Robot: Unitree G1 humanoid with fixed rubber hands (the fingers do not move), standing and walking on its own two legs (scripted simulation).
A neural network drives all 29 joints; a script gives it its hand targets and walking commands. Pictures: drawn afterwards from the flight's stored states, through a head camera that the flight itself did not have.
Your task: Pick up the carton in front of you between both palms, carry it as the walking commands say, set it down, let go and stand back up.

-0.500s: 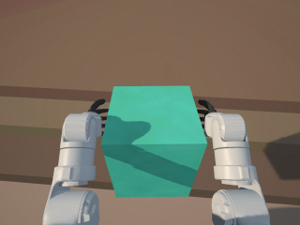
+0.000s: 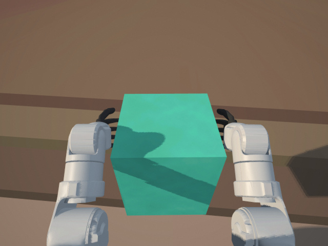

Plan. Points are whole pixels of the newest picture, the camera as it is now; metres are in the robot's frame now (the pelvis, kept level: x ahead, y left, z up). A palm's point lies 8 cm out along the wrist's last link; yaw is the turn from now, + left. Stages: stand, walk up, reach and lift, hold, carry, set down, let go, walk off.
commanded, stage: carry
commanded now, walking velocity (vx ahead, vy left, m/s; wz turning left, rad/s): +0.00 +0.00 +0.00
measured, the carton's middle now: (166, 155) +0.34 +0.00 +0.05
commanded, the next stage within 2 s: none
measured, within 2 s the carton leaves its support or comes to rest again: neither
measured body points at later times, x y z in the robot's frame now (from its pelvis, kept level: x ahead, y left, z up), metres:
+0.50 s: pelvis +0.07 +0.03 +0.00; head +0.04 +0.04 +0.45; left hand +0.44 +0.19 +0.17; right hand +0.44 -0.12 +0.17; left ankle +0.02 +0.11 -0.74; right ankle +0.03 -0.07 -0.68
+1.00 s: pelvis +0.33 -0.01 +0.09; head +0.40 +0.00 +0.53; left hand +0.70 +0.18 +0.22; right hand +0.74 -0.12 +0.23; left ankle +0.33 +0.09 -0.45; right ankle +0.32 -0.10 -0.63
